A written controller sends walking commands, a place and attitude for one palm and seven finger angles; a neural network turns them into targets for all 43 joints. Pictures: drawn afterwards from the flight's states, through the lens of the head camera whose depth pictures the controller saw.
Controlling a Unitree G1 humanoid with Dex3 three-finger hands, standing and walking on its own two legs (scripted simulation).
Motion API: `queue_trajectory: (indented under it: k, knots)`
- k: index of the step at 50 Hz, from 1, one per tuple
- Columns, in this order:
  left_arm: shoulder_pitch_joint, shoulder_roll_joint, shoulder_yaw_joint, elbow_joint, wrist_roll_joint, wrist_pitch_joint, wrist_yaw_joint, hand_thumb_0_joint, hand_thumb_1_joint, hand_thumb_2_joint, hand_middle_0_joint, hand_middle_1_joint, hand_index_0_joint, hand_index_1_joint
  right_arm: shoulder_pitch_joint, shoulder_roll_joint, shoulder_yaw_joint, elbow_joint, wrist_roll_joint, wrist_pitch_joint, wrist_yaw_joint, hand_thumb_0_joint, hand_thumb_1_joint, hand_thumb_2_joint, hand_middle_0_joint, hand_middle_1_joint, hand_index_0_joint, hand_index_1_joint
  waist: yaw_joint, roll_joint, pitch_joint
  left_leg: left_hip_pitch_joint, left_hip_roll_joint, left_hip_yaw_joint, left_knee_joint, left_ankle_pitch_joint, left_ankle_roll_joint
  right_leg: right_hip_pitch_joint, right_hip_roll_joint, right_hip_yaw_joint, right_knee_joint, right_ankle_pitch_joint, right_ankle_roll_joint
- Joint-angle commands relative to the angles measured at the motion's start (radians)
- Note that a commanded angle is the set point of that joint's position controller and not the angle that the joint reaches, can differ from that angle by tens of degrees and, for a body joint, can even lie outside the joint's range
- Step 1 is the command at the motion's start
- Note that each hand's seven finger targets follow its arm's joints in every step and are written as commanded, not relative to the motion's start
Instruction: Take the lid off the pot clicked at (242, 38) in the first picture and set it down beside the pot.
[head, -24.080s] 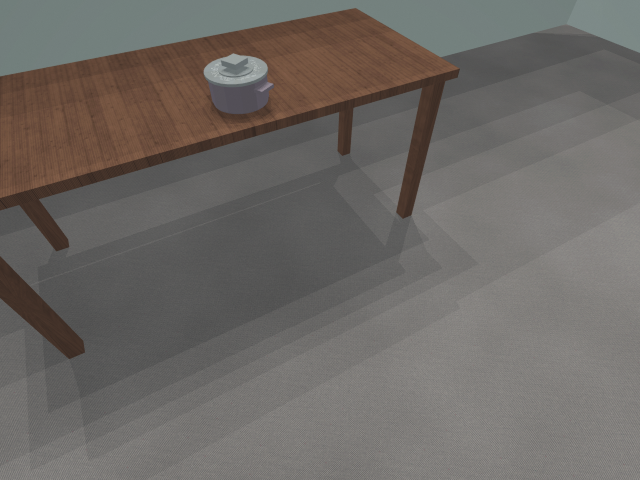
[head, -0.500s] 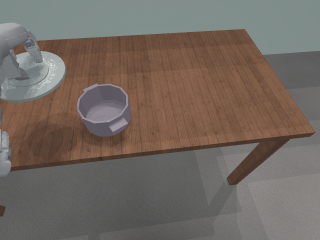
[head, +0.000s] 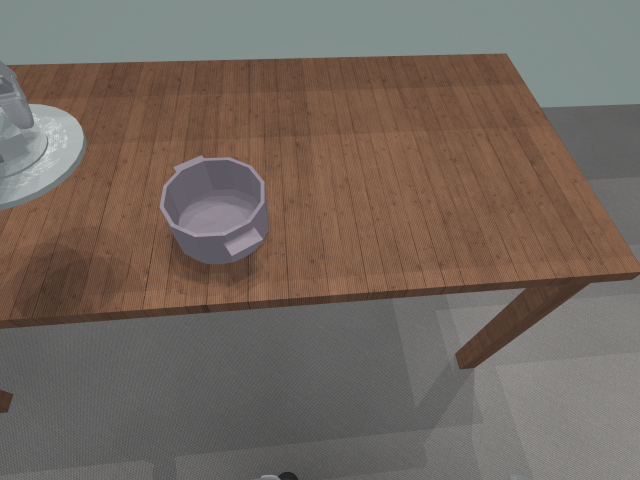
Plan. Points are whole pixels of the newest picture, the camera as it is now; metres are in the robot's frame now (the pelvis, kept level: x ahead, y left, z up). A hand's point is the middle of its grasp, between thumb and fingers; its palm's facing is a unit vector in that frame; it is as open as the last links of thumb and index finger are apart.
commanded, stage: move the lid sideways beside the pot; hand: left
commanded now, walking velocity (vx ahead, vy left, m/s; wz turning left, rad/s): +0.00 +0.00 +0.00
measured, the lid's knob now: out of the picture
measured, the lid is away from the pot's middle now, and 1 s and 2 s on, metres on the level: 0.22 0.24 0.24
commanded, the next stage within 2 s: lower the lid onto the table in 0.44 s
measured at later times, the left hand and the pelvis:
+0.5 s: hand out of the picture +0.44 +0.39 +0.18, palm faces -0.39 -0.14 -0.91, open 8.0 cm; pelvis +0.00 +0.01 +0.00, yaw -1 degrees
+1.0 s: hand out of the picture +0.44 +0.40 +0.16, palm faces -0.40 -0.13 -0.91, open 8.0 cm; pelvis +0.00 +0.02 -0.01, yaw -1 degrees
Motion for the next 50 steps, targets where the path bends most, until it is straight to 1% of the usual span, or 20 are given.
queue_trajectory:
  k: [1,6,7,12,16,18,20,23,27,29,30,32,35,36,39,43,45,46,48,50]
  knots:
    - [-0.509,0.340,0.081,-0.226,-0.015,-0.011,0.041,0.000,0.565,1.010,-0.726,-1.079,-0.765,-1.099,0.058,-0.184,-0.054,-0.063,-0.003,-0.026,-0.017,0.000,-0.900,-0.900,0.200,0.300,0.200,0.300,-0.019,0.147,-0.448,0.487,0.019,-0.058,0.003,0.380,0.022,-0.104,0.066,-0.031,-0.033,0.208,-0.066]
    - [-0.479,0.348,0.068,-0.161,-0.013,-0.016,0.035,0.000,0.565,1.010,-0.726,-1.079,-0.765,-1.099,0.074,-0.189,-0.045,-0.051,0.003,-0.033,-0.022,0.000,-0.900,-0.900,0.200,0.300,0.200,0.300,-0.027,0.124,-0.402,0.439,0.016,-0.049,-0.001,0.298,0.024,-0.109,0.070,-0.033,-0.033,0.175,-0.066]
    - [-0.481,0.404,0.112,-0.157,-0.008,-0.017,0.037,0.000,0.565,1.010,-0.726,-1.079,-0.765,-1.099,0.090,-0.193,-0.045,-0.041,0.002,-0.029,-0.023,0.000,-0.900,-0.900,0.200,0.300,0.200,0.300,-0.026,0.104,-0.412,0.425,0.016,-0.044,0.007,0.273,0.027,-0.087,0.071,-0.030,-0.028,0.180,-0.062]
    - [-0.518,0.446,0.136,-0.224,0.005,-0.031,0.046,0.000,0.565,1.010,-0.726,-1.079,-0.765,-1.099,0.102,-0.195,-0.046,-0.047,-0.003,-0.040,-0.031,0.000,-0.900,-0.900,0.200,0.300,0.200,0.300,-0.018,0.175,-0.480,0.483,0.020,-0.056,0.018,0.337,0.025,-0.088,0.073,-0.033,-0.019,0.191,-0.068]
    - [-0.470,0.370,0.079,-0.155,-0.011,-0.030,0.028,0.000,0.565,1.010,-0.726,-1.079,-0.765,-1.099,0.105,-0.195,-0.047,-0.044,0.003,-0.043,-0.030,0.000,-0.900,-0.900,0.200,0.300,0.200,0.300,-0.027,0.144,-0.422,0.453,0.022,-0.055,0.012,0.331,0.023,-0.122,0.073,-0.040,-0.024,0.181,-0.067]
    - [-0.467,0.382,0.078,-0.107,-0.006,-0.021,0.026,0.000,0.565,1.010,-0.726,-1.079,-0.765,-1.099,0.121,-0.201,-0.047,-0.032,0.005,-0.034,-0.025,0.000,-0.900,-0.900,0.200,0.300,0.200,0.300,-0.036,0.116,-0.367,0.413,0.020,-0.051,0.013,0.261,0.024,-0.139,0.080,-0.040,-0.025,0.147,-0.063]
    - [-0.480,0.387,0.071,-0.117,-0.001,-0.020,0.024,0.000,0.565,1.010,-0.726,-1.079,-0.765,-1.099,0.126,-0.201,-0.047,-0.035,0.007,-0.036,-0.023,0.000,-0.900,-0.900,0.200,0.300,0.200,0.300,-0.038,0.113,-0.372,0.396,0.017,-0.043,0.013,0.244,0.026,-0.126,0.079,-0.036,-0.023,0.157,-0.064]
    - [-0.554,0.421,0.096,-0.231,0.015,-0.030,0.036,0.000,0.565,1.010,-0.726,-1.079,-0.765,-1.099,0.134,-0.204,-0.052,-0.036,-0.001,-0.036,-0.026,0.000,-0.900,-0.900,0.200,0.300,0.200,0.300,-0.025,0.213,-0.474,0.510,0.031,-0.070,0.021,0.360,0.016,-0.143,0.080,-0.040,-0.010,0.157,-0.071]
    - [-0.509,0.502,0.188,-0.209,0.005,-0.047,0.039,0.000,0.565,1.010,-0.726,-1.079,-0.765,-1.099,0.139,-0.202,-0.052,-0.041,-0.011,-0.043,-0.033,0.000,-0.900,-0.900,0.200,0.300,0.200,0.300,-0.014,0.158,-0.524,0.502,0.026,-0.073,0.042,0.408,0.023,-0.108,0.076,-0.034,-0.006,0.198,-0.064]
    - [-0.471,0.436,0.133,-0.104,-0.007,-0.038,0.026,0.000,0.565,1.010,-0.726,-1.079,-0.765,-1.099,0.142,-0.201,-0.050,-0.034,-0.003,-0.034,-0.028,0.000,-0.900,-0.900,0.200,0.300,0.200,0.300,-0.031,0.104,-0.429,0.425,0.020,-0.057,0.033,0.332,0.025,-0.127,0.079,-0.039,-0.012,0.187,-0.060]
    - [-0.466,0.388,0.085,-0.074,-0.007,-0.032,0.021,0.000,0.565,1.010,-0.726,-1.079,-0.765,-1.099,0.146,-0.203,-0.053,-0.030,0.000,-0.032,-0.024,0.000,-0.900,-0.900,0.200,0.300,0.200,0.300,-0.040,0.101,-0.383,0.399,0.020,-0.054,0.026,0.286,0.022,-0.153,0.081,-0.043,-0.013,0.160,-0.060]
    - [-0.473,0.375,0.068,-0.077,0.017,-0.027,0.024,0.000,0.565,1.010,-0.726,-1.079,-0.765,-1.099,0.152,-0.208,-0.055,-0.025,0.000,-0.024,-0.017,0.000,-0.900,-0.900,0.200,0.300,0.200,0.300,-0.040,0.134,-0.366,0.434,0.030,-0.063,0.032,0.320,0.015,-0.197,0.086,-0.047,-0.003,0.141,-0.065]
    - [-0.526,0.371,0.060,-0.156,0.038,-0.030,0.037,0.000,0.565,1.010,-0.726,-1.079,-0.765,-1.099,0.157,-0.203,-0.058,-0.037,-0.005,-0.024,-0.013,0.000,-0.900,-0.900,0.200,0.300,0.200,0.300,-0.035,0.193,-0.428,0.488,0.034,-0.086,0.033,0.354,0.004,-0.214,0.090,-0.046,0.001,0.123,-0.073]
    - [-0.528,0.385,0.083,-0.204,0.031,-0.041,0.038,0.000,0.565,1.010,-0.726,-1.079,-0.765,-1.099,0.144,-0.201,-0.059,-0.048,-0.008,-0.032,-0.015,0.000,-0.900,-0.900,0.200,0.300,0.200,0.300,-0.021,0.213,-0.474,0.527,0.041,-0.091,0.041,0.446,0.003,-0.208,0.084,-0.042,0.007,0.156,-0.075]
    - [-0.514,0.456,0.168,-0.233,0.016,-0.059,0.047,0.000,0.565,1.010,-0.726,-1.079,-0.765,-1.099,0.158,-0.199,-0.065,-0.051,-0.022,-0.031,-0.022,0.000,-0.900,-0.900,0.200,0.300,0.200,0.300,-0.014,0.192,-0.572,0.554,0.035,-0.098,0.059,0.484,0.007,-0.172,0.081,-0.036,0.009,0.173,-0.067]
    - [-0.459,0.451,0.173,-0.134,-0.003,-0.063,0.043,0.000,0.565,1.010,-0.726,-1.079,-0.765,-1.099,0.158,-0.201,-0.063,-0.042,-0.017,-0.021,-0.021,0.000,-0.900,-0.900,0.200,0.300,0.200,0.300,-0.025,0.105,-0.502,0.467,0.030,-0.079,0.057,0.411,0.015,-0.175,0.080,-0.037,0.011,0.174,-0.059]
    - [-0.463,0.360,0.084,-0.093,0.017,-0.054,0.046,0.000,0.565,1.010,-0.726,-1.079,-0.765,-1.099,0.157,-0.200,-0.063,-0.034,-0.011,-0.021,-0.016,0.000,-0.900,-0.900,0.200,0.300,0.200,0.300,-0.039,0.128,-0.397,0.435,0.033,-0.080,0.040,0.311,0.009,-0.239,0.086,-0.047,0.000,0.110,-0.065]
    - [-0.480,0.341,0.062,-0.129,0.028,-0.059,0.046,0.000,0.565,1.010,-0.726,-1.079,-0.765,-1.099,0.147,-0.202,-0.061,-0.040,-0.009,-0.024,-0.014,0.000,-0.900,-0.900,0.200,0.300,0.200,0.300,-0.029,0.170,-0.393,0.459,0.041,-0.088,0.033,0.363,0.001,-0.252,0.084,-0.046,0.004,0.113,-0.072]
    - [-0.497,0.379,0.095,-0.178,0.045,-0.061,0.062,0.000,0.565,1.010,-0.726,-1.079,-0.765,-1.099,0.161,-0.200,-0.064,-0.044,-0.017,-0.019,-0.012,0.000,-0.900,-0.900,0.200,0.300,0.200,0.300,-0.027,0.206,-0.455,0.511,0.040,-0.101,0.055,0.412,-0.006,-0.258,0.091,-0.044,0.014,0.114,-0.074]
    - [-0.472,0.361,0.095,-0.160,0.030,-0.068,0.061,0.000,0.565,1.010,-0.726,-1.079,-0.765,-1.099,0.161,-0.195,-0.064,-0.045,-0.019,-0.024,-0.016,0.000,-0.900,-0.900,0.200,0.300,0.200,0.300,-0.034,0.184,-0.462,0.498,0.036,-0.100,0.054,0.359,-0.002,-0.255,0.089,-0.040,0.008,0.099,-0.071]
